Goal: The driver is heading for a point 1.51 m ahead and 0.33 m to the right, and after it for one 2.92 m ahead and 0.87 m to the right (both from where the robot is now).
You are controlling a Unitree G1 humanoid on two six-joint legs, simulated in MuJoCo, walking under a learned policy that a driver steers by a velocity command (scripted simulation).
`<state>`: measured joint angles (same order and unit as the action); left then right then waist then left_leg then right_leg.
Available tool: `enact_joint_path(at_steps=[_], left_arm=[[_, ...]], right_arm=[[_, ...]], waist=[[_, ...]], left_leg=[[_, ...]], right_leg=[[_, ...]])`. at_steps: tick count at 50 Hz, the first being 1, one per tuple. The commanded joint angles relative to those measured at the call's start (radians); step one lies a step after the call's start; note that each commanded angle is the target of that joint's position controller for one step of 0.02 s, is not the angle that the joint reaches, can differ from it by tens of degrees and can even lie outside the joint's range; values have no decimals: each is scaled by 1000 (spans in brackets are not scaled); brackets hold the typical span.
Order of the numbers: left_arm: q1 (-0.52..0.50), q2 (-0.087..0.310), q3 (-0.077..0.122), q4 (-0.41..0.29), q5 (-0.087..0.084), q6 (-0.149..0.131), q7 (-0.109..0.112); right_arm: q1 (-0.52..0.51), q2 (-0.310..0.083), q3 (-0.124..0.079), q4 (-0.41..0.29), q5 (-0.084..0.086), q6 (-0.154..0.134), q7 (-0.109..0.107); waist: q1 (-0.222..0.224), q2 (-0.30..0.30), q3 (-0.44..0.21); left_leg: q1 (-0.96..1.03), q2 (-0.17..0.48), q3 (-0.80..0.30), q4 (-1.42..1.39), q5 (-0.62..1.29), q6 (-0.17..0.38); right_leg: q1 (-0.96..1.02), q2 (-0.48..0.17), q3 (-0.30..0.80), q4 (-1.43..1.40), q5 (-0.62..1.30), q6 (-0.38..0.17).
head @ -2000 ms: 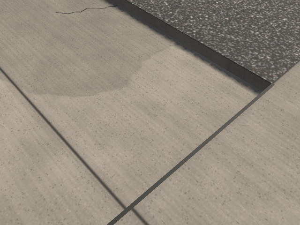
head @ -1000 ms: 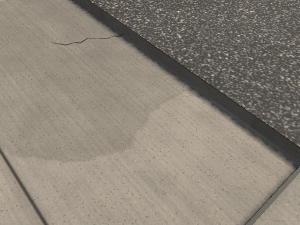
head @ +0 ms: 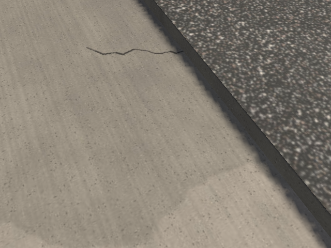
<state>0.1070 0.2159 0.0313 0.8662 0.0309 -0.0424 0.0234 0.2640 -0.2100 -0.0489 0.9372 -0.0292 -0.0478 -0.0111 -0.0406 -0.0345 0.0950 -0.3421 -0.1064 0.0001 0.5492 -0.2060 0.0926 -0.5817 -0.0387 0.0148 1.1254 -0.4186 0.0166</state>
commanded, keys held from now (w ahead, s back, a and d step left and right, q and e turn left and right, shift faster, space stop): q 0.28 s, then e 0.56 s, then w+e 0.06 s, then e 0.10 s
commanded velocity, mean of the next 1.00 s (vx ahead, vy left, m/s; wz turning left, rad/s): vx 0.06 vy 0.00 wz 0.00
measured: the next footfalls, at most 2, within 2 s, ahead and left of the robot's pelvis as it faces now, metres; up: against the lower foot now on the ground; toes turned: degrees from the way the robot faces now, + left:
right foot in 0.18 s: +0.18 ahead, -0.16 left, +0.00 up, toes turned +7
left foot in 0.50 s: +0.07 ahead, +0.05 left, +0.00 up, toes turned +9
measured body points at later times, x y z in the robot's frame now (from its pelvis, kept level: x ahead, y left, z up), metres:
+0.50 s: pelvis +0.06 -0.06 +0.01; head +0.07 -0.05 +0.46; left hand +0.07 +0.22 -0.12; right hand +0.23 -0.28 -0.12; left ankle +0.03 +0.05 -0.73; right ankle +0.14 -0.16 -0.73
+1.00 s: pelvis +0.04 -0.10 +0.02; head +0.07 -0.13 +0.46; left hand +0.12 +0.18 -0.10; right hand +0.14 -0.38 -0.12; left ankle +0.05 +0.05 -0.66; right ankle +0.03 -0.16 -0.73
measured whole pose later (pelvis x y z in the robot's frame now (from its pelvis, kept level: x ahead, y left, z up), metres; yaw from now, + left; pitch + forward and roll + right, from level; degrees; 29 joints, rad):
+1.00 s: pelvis +0.04 -0.10 +0.02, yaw -4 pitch +0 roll +1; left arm 0.30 0.27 0.06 0.81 0.00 0.03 0.00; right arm 0.16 -0.29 -0.07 0.86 -0.03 0.03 0.00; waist 0.00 0.04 0.05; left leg -0.47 0.02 -0.01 1.01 -0.35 -0.02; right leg -0.18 0.08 0.04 0.43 -0.24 -0.09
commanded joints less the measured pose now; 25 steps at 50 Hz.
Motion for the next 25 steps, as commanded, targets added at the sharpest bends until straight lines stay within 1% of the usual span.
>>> enact_joint_path(at_steps=[1, 2, 3, 5, 6, 7, 8, 9, 10, 11, 12, 13, 14, 15, 16, 17, 19, 20, 21, 22, 23, 24, 25], left_arm=[[118, 63, 3, -45, -12, 28, 3], [114, 64, 1, -51, -17, 27, 3], [103, 74, 2, -58, -22, 25, 4], [82, 86, 6, -77, -24, 21, 9], [89, 93, 10, -83, -22, 18, 10], [130, 90, 12, -77, -16, 12, 11], [172, 124, 21, -73, 0, 1, 13], [204, 216, 37, -86, 17, -5, 19], [170, 277, 51, -109, -2, 13, 16], [131, 234, 46, -131, -11, 26, 21], [80, 169, 30, -141, -13, 30, 24], [31, 147, 26, -149, -6, 38, 23], [17, 149, 28, -152, -1, 40, 24], [39, 145, 29, -142, 4, 39, 19], [71, 145, 31, -125, 5, 36, 15], [101, 146, 33, -110, 3, 31, 11], [110, 144, 30, -94, -2, 25, 3], [104, 139, 26, -88, -2, 25, -4], [107, 139, 24, -79, -1, 28, -12], [117, 146, 25, -69, -1, 35, -19], [114, 160, 27, -62, -9, 45, -26], [134, 178, 34, -54, -16, 53, -31], [167, 166, 34, -57, -22, 51, -39]], right_arm=[[10, -197, -57, -57, 10, 3, 6], [1, -194, -62, -60, 12, 7, 11], [-5, -191, -67, -63, 15, 13, 16], [-15, -193, -76, -69, 15, 27, 20], [-29, -194, -80, -77, 16, 35, 20], [-57, -191, -83, -87, 20, 44, 17], [-51, -153, -76, -99, 24, 46, 12], [13, -61, -58, -118, 26, 47, 5], [100, -93, -64, -130, 15, 54, 2], [82, -133, -71, -118, -7, 62, 10], [25, -149, -77, -117, -9, 71, 19], [14, -142, -77, -116, -2, 81, 27], [16, -137, -75, -115, 1, 92, 37], [28, -120, -66, -109, 5, 97, 45], [33, -105, -59, -108, 10, 98, 48], [28, -93, -51, -111, 14, 98, 48], [12, -73, -31, -110, 16, 100, 42], [0, -67, -21, -109, 17, 102, 38], [-10, -69, -14, -106, 18, 103, 32], [-9, -74, -9, -99, 19, 102, 26], [14, -79, -7, -86, 17, 98, 19], [24, -101, -8, -82, 11, 87, 13], [24, -160, -15, -87, -4, 72, 4]], waist=[[55, 76, -184], [51, 91, -204], [44, 99, -216], [37, 115, -213], [48, 121, -202], [81, 117, -181], [88, 72, -166], [56, -159, -200], [24, -291, -255], [15, -205, -228], [15, -112, -150], [-2, -101, -113], [-5, -139, -105], [3, -135, -110], [7, -120, -130], [13, -107, -152], [21, -118, -175], [29, -141, -182], [39, -167, -183], [42, -180, -178], [21, -165, -165], [10, -137, -141], [30, -57, -149]], left_leg=[[15, 250, -258, -162, 723, 165], [24, 226, -238, -147, 708, 145], [35, 211, -233, -132, 673, 129], [41, 196, -268, -104, 523, 96], [25, 188, -300, -84, 407, 74], [-22, 165, -319, -44, 276, 42], [-89, 111, -312, 38, 116, -1], [-177, -8, -157, 301, -243, -50], [-254, -63, -46, 483, -481, -65], [-271, 9, -67, 615, -423, -65], [-279, 41, -78, 642, -334, -71], [-265, 59, -67, 636, -275, -88], [-251, 64, -44, 637, -234, -102], [-214, 51, -38, 609, -220, -111], [-175, 38, -38, 566, -217, -115], [-141, 30, -40, 507, -222, -114], [-55, 39, -39, 336, -224, -104], [1, 49, -28, 238, -218, -97], [48, 53, -9, 151, -218, -92], [97, 50, 10, 57, -199, -86], [174, 45, 28, -83, -108, -76], [263, 58, 8, -230, 12, -61], [350, 166, -102, -272, 16, -41]], right_leg=[[154, 0, -6, -203, 140, 12], [187, 15, -12, -261, 180, 5], [210, 28, -16, -310, 203, -1], [254, 47, -16, -410, 212, -3], [295, 51, -14, -478, 224, -5], [369, 49, -19, -593, 287, -11], [437, -36, 50, -680, 313, -27], [511, -325, 301, -746, 481, -73], [501, -460, 513, -819, 558, -216], [457, -430, 507, -845, 420, -262], [393, -353, 379, -848, 316, -240], [356, -284, 260, -853, 299, -206], [349, -243, 177, -849, 369, -195], [338, -206, 123, -832, 476, -197], [344, -197, 93, -812, 565, -203], [359, -201, 84, -797, 618, -212], [364, -203, 79, -790, 603, -219], [358, -200, 85, -795, 564, -218], [358, -196, 102, -799, 529, -218], [355, -188, 121, -797, 500, -214], [327, -173, 128, -778, 478, -196], [268, -161, 137, -760, 444, -156], [192, -134, 129, -732, 350, -97]])
Keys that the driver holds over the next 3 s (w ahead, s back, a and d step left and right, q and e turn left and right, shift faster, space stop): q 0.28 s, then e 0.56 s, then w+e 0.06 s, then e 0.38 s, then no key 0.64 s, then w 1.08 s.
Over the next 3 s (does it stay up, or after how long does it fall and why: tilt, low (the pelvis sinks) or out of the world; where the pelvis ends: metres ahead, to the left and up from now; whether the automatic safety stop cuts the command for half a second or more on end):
stays up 0.54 -0.19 0.02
